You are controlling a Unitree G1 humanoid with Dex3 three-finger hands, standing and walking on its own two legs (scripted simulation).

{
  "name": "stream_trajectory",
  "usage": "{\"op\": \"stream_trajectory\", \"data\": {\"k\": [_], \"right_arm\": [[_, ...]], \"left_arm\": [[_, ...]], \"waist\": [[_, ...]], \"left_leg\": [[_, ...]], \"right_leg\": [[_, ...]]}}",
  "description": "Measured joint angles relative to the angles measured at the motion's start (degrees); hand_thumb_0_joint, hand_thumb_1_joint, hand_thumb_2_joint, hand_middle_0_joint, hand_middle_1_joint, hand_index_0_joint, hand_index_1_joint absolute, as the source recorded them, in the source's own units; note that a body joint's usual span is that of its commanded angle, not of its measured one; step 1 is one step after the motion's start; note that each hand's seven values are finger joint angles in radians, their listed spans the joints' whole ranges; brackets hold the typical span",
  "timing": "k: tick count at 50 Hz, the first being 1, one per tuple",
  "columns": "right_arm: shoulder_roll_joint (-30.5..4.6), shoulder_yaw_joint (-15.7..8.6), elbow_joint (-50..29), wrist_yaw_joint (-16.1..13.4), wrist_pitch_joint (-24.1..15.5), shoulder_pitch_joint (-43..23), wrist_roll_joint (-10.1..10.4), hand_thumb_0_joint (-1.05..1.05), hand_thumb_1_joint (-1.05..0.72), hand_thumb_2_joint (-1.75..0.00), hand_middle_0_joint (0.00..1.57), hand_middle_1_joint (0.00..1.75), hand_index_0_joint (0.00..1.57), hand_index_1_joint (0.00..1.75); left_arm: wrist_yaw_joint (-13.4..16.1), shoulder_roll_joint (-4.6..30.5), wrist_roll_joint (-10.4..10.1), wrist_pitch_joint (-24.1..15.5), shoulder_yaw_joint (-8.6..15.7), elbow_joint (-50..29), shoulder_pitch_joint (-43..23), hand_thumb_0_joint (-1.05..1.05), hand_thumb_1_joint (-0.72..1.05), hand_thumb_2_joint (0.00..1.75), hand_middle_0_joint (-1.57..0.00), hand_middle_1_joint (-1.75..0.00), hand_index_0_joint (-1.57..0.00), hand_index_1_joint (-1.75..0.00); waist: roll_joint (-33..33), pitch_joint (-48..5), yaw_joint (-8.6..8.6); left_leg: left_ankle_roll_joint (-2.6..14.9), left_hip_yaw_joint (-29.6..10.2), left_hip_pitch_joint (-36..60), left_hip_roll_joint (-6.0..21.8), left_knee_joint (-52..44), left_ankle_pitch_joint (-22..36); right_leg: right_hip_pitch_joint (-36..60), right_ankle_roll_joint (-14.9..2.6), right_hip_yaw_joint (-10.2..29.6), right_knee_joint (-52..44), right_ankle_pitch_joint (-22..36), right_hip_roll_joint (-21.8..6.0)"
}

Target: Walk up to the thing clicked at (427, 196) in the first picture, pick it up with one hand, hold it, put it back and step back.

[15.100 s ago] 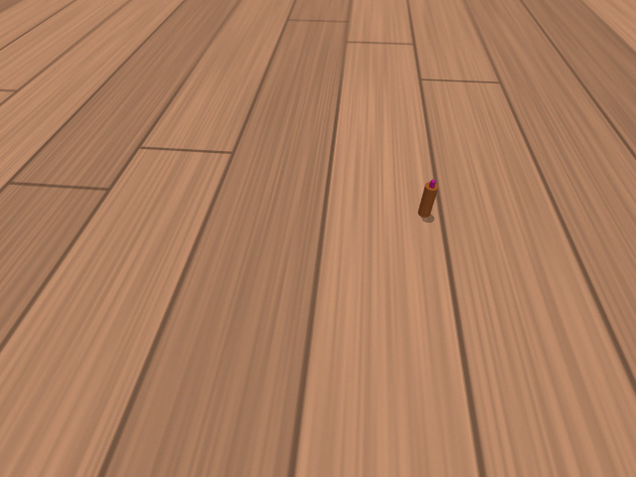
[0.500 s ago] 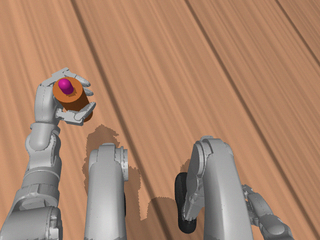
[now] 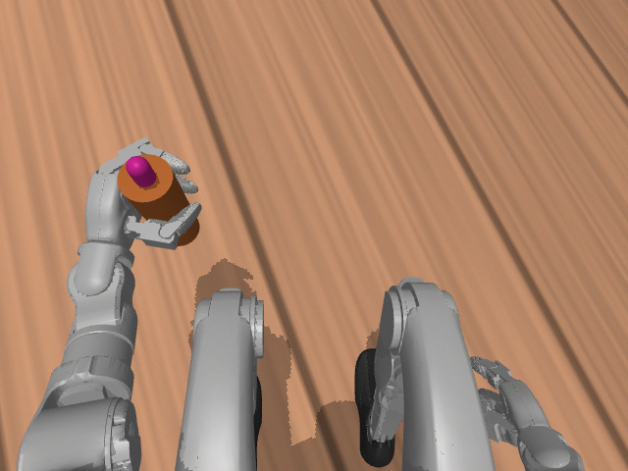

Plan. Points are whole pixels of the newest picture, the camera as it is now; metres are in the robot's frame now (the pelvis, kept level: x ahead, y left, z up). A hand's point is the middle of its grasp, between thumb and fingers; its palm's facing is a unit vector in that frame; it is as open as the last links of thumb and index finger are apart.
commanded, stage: settle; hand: left
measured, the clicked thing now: (161, 201) +0.42 +0.20 -0.03
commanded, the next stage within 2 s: lift in 0.06 s
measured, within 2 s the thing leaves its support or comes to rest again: neither
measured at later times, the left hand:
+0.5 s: hand (158, 198) +0.41 +0.19 +0.01, palm faces -0.08 -1.00 -0.05, open 7.6 cm
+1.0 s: hand (99, 141) +0.39 +0.18 +0.17, palm faces -0.06 -1.00 -0.04, open 7.6 cm
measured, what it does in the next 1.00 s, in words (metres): rises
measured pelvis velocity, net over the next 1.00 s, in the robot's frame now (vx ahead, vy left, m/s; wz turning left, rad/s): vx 0.02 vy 0.00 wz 0.01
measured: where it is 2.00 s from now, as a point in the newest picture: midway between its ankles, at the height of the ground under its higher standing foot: (309, 439)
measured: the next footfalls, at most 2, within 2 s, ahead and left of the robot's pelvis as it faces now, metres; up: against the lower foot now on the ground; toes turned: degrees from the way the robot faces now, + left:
none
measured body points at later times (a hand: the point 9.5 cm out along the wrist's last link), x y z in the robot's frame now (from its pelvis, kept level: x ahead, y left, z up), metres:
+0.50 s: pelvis +0.00 +0.00 +0.03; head +0.18 +0.03 +0.44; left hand +0.41 +0.24 +0.02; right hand +0.15 -0.26 -0.10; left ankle +0.08 +0.12 -0.34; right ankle +0.11 -0.13 -0.34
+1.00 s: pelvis +0.02 +0.00 +0.15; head +0.17 +0.02 +0.57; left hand +0.38 +0.23 +0.17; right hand +0.20 -0.25 +0.03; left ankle +0.08 +0.12 -0.34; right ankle +0.11 -0.13 -0.34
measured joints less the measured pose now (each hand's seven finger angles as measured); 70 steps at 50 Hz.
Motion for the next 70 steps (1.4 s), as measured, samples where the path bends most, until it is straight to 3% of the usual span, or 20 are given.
{"op": "stream_trajectory", "data": {"k": [17,34,54,70], "right_arm": [[0.74,-0.22,0.66,-0.36,-0.52,1.61,0.06,0.0,-0.93,-0.9,0.2,0.3,0.21,0.3],[1.31,-0.78,-1.4,-2.37,-0.79,2.69,3.51,0.01,-0.92,-0.9,0.2,0.3,0.21,0.3],[3.18,-1.81,-3.22,-5.28,-1.71,3.64,6.55,0.01,-0.92,-0.9,0.2,0.3,0.21,0.3],[3.29,-1.66,-2.81,-6.35,-3.83,6.94,6.15,0.01,-0.91,-0.89,0.2,0.3,0.21,0.3]], "left_arm": [[-0.74,-0.38,0.81,0.52,0.06,0.03,-0.34,0.0,-0.11,1.11,-0.85,-1.05,-0.88,-1.05],[-0.73,-0.98,-1.77,8.06,-2.73,-13.71,7.39,0.0,-0.11,1.11,-0.85,-1.04,-0.88,-1.05],[3.88,-2.91,-3.63,18.66,-6.8,-32.45,20.14,0.0,-0.11,1.11,-0.85,-1.05,-0.88,-1.05],[3.42,-3.46,-4.4,19.91,-7.75,-31.59,24.07,0.0,-0.11,1.11,-0.85,-1.05,-0.88,-1.05]], "waist": [[0.16,-0.38,0.17],[1.06,-2.4,1.46],[1.59,-2.75,3.33],[1.15,-1.22,3.39]], "left_leg": [[0.02,0.46,1.57,0.01,-1.98,0.74],[0.12,0.71,9.59,0.51,-11.2,1.1],[0.08,1.08,32.5,1.78,-31.35,2.69],[-0.12,1.22,54.02,2.58,-49.43,5.96]], "right_leg": [[1.37,-0.03,0.36,-1.6,0.53,0.01],[9.32,0.01,0.05,-10.51,0.67,0.28],[32.04,0.09,-0.61,-30.19,2.0,1.31],[53.72,-0.03,-1.22,-48.14,4.99,2.14]]}}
